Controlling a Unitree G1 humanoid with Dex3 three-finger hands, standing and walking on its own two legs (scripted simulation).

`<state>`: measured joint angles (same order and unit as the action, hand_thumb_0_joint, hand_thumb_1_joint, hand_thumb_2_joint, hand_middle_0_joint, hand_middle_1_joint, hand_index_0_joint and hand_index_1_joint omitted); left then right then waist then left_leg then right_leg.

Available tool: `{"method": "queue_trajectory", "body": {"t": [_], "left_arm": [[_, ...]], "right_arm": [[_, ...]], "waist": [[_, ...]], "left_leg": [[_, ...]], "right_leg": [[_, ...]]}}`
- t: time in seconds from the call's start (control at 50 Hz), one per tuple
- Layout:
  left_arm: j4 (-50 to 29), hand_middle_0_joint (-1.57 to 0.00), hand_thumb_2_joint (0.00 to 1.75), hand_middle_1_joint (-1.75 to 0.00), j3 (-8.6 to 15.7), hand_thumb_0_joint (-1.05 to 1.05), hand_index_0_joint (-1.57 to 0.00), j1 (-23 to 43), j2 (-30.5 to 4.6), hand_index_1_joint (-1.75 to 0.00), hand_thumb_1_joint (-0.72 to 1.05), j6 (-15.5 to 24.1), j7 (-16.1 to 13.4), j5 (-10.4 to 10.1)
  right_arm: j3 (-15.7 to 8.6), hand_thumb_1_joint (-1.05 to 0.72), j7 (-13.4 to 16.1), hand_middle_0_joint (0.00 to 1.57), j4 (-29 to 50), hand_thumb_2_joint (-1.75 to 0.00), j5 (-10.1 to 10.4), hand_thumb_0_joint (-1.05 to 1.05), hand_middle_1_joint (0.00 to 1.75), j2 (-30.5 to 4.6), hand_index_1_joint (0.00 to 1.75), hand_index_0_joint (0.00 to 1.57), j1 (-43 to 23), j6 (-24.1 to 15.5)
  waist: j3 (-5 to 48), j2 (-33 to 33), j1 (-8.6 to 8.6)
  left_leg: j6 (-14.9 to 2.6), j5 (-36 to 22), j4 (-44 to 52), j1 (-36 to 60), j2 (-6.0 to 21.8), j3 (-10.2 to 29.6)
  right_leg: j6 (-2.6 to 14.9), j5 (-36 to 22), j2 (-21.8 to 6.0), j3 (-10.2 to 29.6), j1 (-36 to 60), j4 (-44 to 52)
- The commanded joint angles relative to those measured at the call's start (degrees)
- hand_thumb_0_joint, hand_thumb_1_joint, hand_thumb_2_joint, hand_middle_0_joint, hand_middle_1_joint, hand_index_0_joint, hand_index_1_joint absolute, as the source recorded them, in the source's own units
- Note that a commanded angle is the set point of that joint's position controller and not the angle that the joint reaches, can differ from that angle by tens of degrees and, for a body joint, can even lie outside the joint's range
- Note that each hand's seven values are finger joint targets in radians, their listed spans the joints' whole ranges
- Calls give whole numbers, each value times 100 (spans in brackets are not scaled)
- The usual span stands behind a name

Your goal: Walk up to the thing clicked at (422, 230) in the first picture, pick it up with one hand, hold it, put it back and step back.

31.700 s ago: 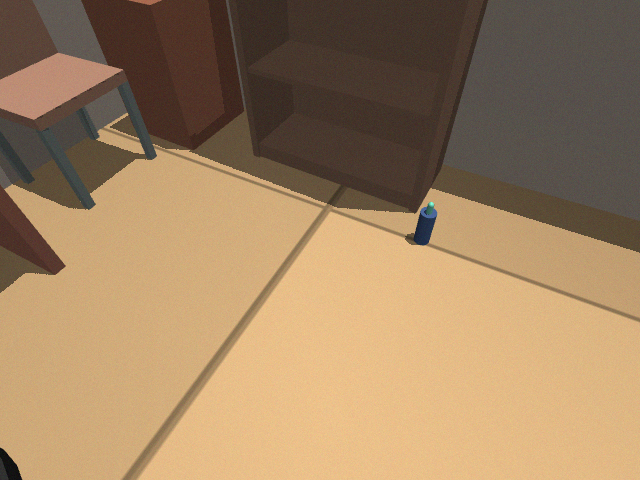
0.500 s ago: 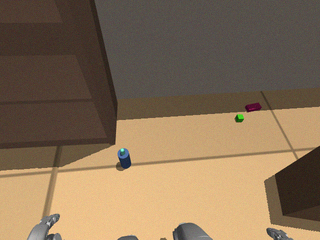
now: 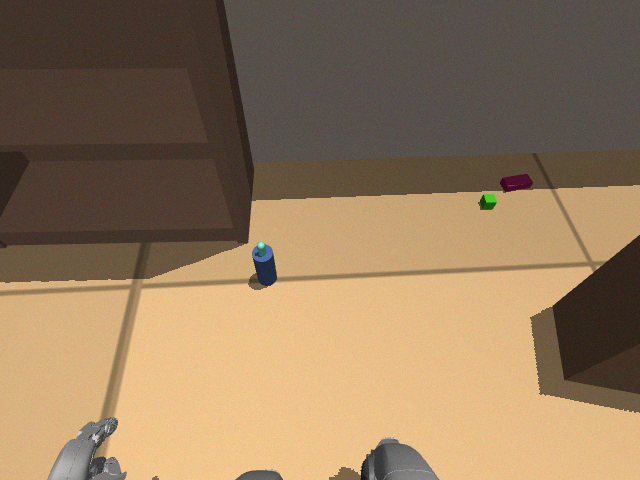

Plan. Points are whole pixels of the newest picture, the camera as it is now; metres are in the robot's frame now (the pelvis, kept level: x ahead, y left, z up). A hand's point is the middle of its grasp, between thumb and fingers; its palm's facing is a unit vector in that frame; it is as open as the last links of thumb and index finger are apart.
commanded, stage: step back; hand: left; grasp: from the side
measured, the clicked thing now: (264, 261) +0.76 +0.19 -0.64
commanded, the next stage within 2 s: stand in 1.56 s
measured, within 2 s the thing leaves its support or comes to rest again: neither
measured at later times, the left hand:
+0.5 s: hand out of the picture -0.09 +0.24 -0.12, palm faces -0.08 -0.90 -0.42, open 7.3 cm
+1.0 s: hand out of the picture -0.17 +0.24 -0.13, palm faces +0.01 -0.93 -0.36, open 7.4 cm
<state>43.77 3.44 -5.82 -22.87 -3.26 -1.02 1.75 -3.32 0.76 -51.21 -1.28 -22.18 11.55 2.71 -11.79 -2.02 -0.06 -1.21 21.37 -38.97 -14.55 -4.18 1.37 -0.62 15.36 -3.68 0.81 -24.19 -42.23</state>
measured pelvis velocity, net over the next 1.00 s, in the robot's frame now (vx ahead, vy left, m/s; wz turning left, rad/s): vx -0.23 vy -0.02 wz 0.01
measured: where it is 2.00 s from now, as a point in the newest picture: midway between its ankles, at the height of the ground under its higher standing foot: outside the picture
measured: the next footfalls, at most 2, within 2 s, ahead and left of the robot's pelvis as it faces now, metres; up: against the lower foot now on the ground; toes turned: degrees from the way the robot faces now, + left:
right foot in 0.36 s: -0.17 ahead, -0.14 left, +0.00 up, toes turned +0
left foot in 0.66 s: -0.18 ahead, +0.10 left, +0.00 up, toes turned -1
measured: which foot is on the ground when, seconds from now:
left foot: down 0.00-0.38, up 0.40-0.64, down 0.66-1.00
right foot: down 0.00-0.00, up 0.02-0.34, down 0.36-1.00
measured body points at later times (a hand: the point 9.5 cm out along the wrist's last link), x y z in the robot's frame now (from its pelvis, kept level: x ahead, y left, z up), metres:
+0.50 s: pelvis -0.17 -0.02 +0.01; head -0.13 -0.05 +0.46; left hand -0.09 +0.29 -0.09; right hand -0.08 -0.35 -0.11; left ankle -0.12 +0.11 -0.65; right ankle -0.18 -0.14 -0.71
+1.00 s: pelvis -0.23 -0.02 +0.02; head -0.23 -0.02 +0.47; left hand -0.17 +0.29 -0.11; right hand -0.16 -0.33 -0.11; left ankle -0.23 +0.10 -0.71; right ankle -0.21 -0.14 -0.71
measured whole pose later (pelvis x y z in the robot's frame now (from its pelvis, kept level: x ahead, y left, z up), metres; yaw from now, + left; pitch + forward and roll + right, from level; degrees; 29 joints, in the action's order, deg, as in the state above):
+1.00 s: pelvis -0.23 -0.02 +0.02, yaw +0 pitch -3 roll -1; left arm 57.1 2.6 -11.6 -20.3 0.7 1.1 2.1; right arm -2.8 -0.9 -57.3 -1.6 -21.2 11.6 0.2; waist -3.1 1.4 -0.9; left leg -0.4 25.4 -38.9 -14.9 -0.4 2.3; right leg 1.1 16.2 0.2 -1.2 -13.9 -32.9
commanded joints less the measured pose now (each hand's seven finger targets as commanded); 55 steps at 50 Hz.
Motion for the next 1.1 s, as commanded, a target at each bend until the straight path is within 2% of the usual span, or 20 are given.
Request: {"method": "queue_trajectory", "body": {"t": [0.0, 0.06, 0.2, 0.3, 0.32, 0.34, 0.36, 0.38, 0.44, 0.56, 0.62, 0.64, 0.66, 0.68, 0.82, 0.84, 0.88, 1.0, 1.04, 1.08], "left_arm": [[-460, -20, 90, -30, 439, 0, -20, 373, -1174, -30, 90, 81, -169, -36], [-97, -20, 90, -30, 388, 0, -20, -259, -1052, -30, 90, 30, -139, -171], [-80, -20, 90, -30, 344, 0, -20, -424, -946, -30, 90, 106, -37, -64], [384, -20, 90, -30, 357, 0, -20, -1223, -884, -30, 90, 194, 25, -35], [434, -20, 90, -30, 397, 0, -20, -1317, -1045, -30, 90, 213, 9, 30], [354, -20, 90, -30, 521, 0, -20, -1239, -1454, -30, 90, 237, 12, 97], [152, -20, 90, -30, 664, 0, -20, -781, -2093, -30, 90, 193, 32, 83], [-53, -20, 90, -30, 650, 0, -20, -344, -2116, -30, 90, 240, -4, 64], [-131, -20, 90, -30, 449, 0, -20, 363, -1349, -30, 90, 284, -74, 89], [54, -20, 90, -30, 526, 0, -20, -418, -1444, -30, 90, 342, -18, 148], [143, -20, 90, -30, 398, 0, -20, -293, -1389, -30, 90, 266, 69, 62], [187, -20, 90, -30, 270, 0, -20, -486, -1106, -30, 90, 256, 84, 49], [143, -20, 90, -30, 141, 0, -20, -418, -695, -30, 90, 278, 121, -55], [219, -20, 90, -30, 340, 0, -20, 207, -1218, -30, 90, 293, 61, -41], [868, -20, 90, -30, 294, 0, -20, -548, -919, -30, 90, 518, 140, -42], [928, -20, 90, -30, 343, 0, -20, -615, -1089, -30, 90, 557, 98, 17], [865, -20, 90, -30, 413, 0, -20, -342, -1680, -30, 90, 629, 86, 44], [835, -20, 90, -30, 189, 0, -20, 225, -1167, -30, 90, 573, 128, 5], [935, -20, 90, -30, 81, 0, -20, 157, -829, -30, 90, 532, 168, -106], [1076, -20, 90, -30, 119, 0, -20, 60, -916, -30, 90, 561, 155, -112]], "right_arm": [[-528, -90, 2, 20, 625, -90, -130, 0, 30, -2150, 30, 20, -29, -221], [-323, -90, 117, 20, 615, -90, -122, 0, 30, -1530, 30, 20, -564, -260], [-324, -90, 106, 20, 652, -90, -68, 0, 30, -1381, 30, 20, -235, -205], [-326, -90, 43, 20, 734, -90, -6, 0, 30, -1570, 30, 20, -528, -22], [-265, -90, 23, 20, 764, -90, 23, 0, 30, -1370, 30, 20, -617, -5], [-170, -90, 9, 20, 836, -90, 49, 0, 30, -1026, 30, 20, -546, -21], [-203, -90, 115, 20, 924, -90, 64, 0, 30, -972, 30, 20, -780, -27], [-303, -90, 151, 20, 870, -90, 63, 0, 30, -1193, 30, 20, -761, 16], [-258, -90, 106, 20, 528, -90, 114, 0, 30, -1162, 30, 20, -236, -29], [-223, -90, -5, 20, 492, -90, -44, 0, 30, -1101, 30, 20, -416, -215], [-264, -90, -23, 20, 35, -90, -34, 0, 30, -920, 30, 20, 161, -356], [-328, -90, -4, 20, -60, -90, -95, 0, 30, -1053, 30, 20, 260, -411], [-366, -90, 8, 20, -1, -90, -151, 0, 30, -1441, 30, 20, 163, -455], [-411, -90, -15, 20, 51, -90, -110, 0, 30, -1923, 30, 20, -61, -456], [-193, -90, -78, 20, 5, -90, -66, 0, 30, -1144, 30, 20, -555, -411], [-131, -90, -68, 20, 39, -90, -32, 0, 30, -938, 30, 20, -440, -394], [-160, -90, -38, 20, -62, -90, -36, 0, 30, -904, 30, 20, -346, -336], [-215, -90, -90, 20, -500, -90, -82, 0, 30, -865, 30, 20, 209, -464], [-237, -90, -70, 20, -404, -90, -107, 0, 30, -1169, 30, 20, -240, -526], [-191, -90, -84, 20, -383, -90, -88, 0, 30, -1232, 30, 20, -538, -533]], "waist": [[1263, 1450, 369], [1168, 653, -178], [1427, 1135, 134], [2014, 1337, -199], [1825, 978, -249], [1537, -209, -190], [1240, -1421, -447], [862, -1216, -298], [831, -294, 175], [1085, -850, -437], [1106, -705, -112], [1246, -121, -62], [1227, 1158, -48], [829, 1068, 213], [1014, 869, -262], [1058, 349, -267], [775, -591, -200], [929, -457, 189], [874, 461, 45], [646, 535, -142]], "left_leg": [[-1750, -2472, 2115, -517, 2812, 3378], [-1147, -3232, 1491, -115, 1911, 1537], [-1354, -2994, 1280, 981, 1967, 1368], [-851, -2586, 801, 403, 1689, 986], [-534, -1749, 577, -280, 1446, 882], [-147, -329, -208, -1462, 644, 586], [163, 1291, -1601, -1545, -121, 363], [234, 1336, -2637, -1303, 147, 955], [223, 450, -3120, -1155, -251, 816], [252, 952, -545, -1200, 285, 89], [54, -24, 1860, 571, 159, -290], [-79, -132, 1946, 1271, 507, 455], [-606, 1194, 2453, 1277, 1816, 2613], [-1280, 2029, 2736, -359, 2465, 3192], [-371, 89, 1452, -589, 1204, 809], [-183, 46, 890, -1042, 963, 613], [90, 1108, -489, -954, 362, 243], [-46, -106, 1158, 768, 518, 234], [-387, 1076, 2202, 298, 1343, 1629], [-571, 970, 2418, -280, 1652, 1688]], "right_leg": [[96, 2345, 793, 796, 2, -2371], [207, 1561, 978, 1122, -428, -3376], [-149, 1567, 645, 497, -180, -1410], [175, 217, 528, -183, 1499, 1693], [291, 20, 342, 229, 1714, 1855], [556, 213, -562, 1726, 1874, 2068], [1575, 17, -1909, 2899, 568, 2533], [1856, -14, -2256, 3205, -326, 2682], [1185, -1406, -979, 1035, 58, 1739], [1159, 1125, -1077, 1379, 1610, 1885], [846, 927, -781, 944, 800, 1383], [595, 657, -552, 710, 199, 785], [149, 1180, 136, 147, -769, 25], [104, 1901, 81, 232, -165, -557], [229, 211, 404, -83, 1962, 1934], [300, 154, 114, 572, 2411, 2056], [1123, 2674, -1466, 2707, 1059, 3020], [622, 1411, -632, 1097, 20, 2272], [264, 1064, 76, 419, 144, 1481], [212, 547, 245, 151, 851, 1283]]}}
